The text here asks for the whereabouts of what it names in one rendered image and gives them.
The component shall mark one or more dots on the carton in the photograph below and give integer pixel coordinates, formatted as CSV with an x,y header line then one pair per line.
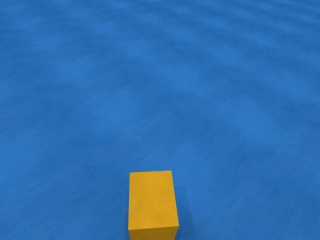
x,y
152,212

